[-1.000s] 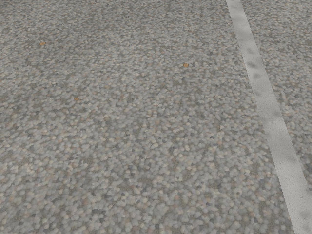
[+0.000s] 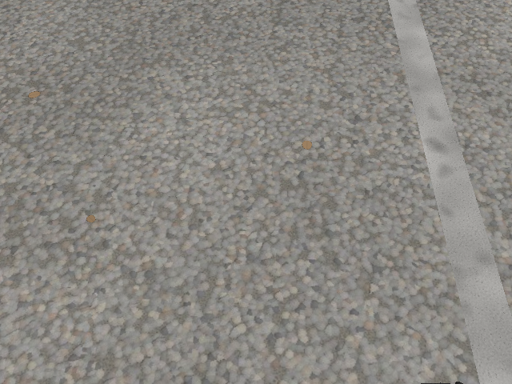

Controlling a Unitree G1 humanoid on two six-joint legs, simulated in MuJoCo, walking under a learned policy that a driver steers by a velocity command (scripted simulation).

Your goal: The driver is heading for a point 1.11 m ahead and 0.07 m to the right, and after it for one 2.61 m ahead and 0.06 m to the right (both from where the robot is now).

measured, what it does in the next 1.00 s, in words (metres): walks ahead: right foot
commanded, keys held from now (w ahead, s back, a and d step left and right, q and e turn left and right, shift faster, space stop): w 1.00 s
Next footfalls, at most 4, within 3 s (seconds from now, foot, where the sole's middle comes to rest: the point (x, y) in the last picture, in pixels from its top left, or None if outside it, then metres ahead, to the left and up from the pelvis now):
0.54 right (327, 376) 0.47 -0.12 -0.75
1.10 left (260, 267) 0.76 0.06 -0.75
1.68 right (314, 185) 1.07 -0.10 -0.75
2.12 left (255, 176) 1.10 0.09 -0.75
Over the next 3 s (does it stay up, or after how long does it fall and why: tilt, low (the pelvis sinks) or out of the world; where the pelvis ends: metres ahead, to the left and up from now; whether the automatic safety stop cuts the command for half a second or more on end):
stays up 1.04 -0.01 0.03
